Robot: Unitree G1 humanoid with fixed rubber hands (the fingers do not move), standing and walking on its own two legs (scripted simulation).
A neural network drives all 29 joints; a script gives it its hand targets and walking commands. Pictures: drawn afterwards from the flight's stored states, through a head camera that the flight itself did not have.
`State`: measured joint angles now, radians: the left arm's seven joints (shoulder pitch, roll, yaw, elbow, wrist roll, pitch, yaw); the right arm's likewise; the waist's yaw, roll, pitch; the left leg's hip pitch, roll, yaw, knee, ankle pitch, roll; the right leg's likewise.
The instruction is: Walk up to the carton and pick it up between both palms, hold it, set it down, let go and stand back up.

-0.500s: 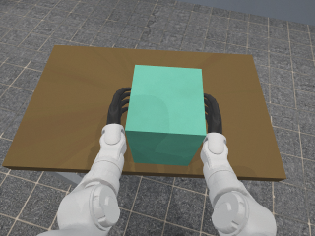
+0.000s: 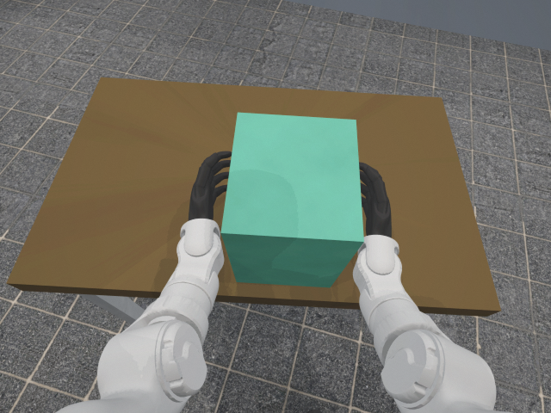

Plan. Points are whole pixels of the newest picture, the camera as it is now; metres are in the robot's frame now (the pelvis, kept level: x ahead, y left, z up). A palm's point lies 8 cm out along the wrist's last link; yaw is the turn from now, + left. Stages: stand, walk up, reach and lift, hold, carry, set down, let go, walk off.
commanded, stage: reach and lift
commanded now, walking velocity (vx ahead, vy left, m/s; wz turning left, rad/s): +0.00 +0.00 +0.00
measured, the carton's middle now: (289, 210) +0.43 +0.00 -0.01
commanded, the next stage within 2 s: none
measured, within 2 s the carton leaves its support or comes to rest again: leaves its support in 0.90 s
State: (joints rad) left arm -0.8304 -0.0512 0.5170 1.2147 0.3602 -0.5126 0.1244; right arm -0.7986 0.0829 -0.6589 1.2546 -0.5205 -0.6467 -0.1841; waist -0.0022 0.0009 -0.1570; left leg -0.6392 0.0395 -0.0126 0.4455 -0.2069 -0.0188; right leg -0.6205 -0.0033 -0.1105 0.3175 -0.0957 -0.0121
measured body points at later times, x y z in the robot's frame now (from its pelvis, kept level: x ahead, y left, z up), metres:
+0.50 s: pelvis -0.01 -0.01 -0.01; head +0.10 -0.01 +0.43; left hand +0.42 +0.13 +0.01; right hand +0.41 -0.13 +0.01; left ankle -0.02 +0.12 -0.74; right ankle +0.01 -0.12 -0.74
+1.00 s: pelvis -0.01 +0.00 -0.02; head +0.03 +0.00 +0.43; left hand +0.40 +0.13 +0.03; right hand +0.39 -0.13 +0.03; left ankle -0.02 +0.12 -0.74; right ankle +0.01 -0.12 -0.74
